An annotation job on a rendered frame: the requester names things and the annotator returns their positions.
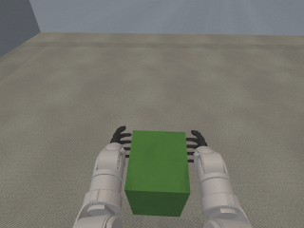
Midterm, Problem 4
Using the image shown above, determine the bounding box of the robot left upper arm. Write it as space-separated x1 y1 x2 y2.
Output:
73 214 124 228

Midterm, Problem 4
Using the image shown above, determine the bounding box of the left robot forearm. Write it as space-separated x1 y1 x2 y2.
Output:
72 142 126 228

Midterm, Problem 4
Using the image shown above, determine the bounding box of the carton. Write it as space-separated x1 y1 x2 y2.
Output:
124 130 191 218

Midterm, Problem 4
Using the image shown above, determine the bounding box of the robot right upper arm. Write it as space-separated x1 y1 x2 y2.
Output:
203 218 252 228

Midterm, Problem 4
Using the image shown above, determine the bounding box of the right robot hand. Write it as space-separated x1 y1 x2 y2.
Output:
186 130 208 162

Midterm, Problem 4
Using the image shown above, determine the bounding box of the left robot hand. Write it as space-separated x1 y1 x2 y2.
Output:
110 125 132 158

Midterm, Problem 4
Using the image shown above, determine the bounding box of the right robot forearm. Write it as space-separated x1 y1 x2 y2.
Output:
193 145 253 228

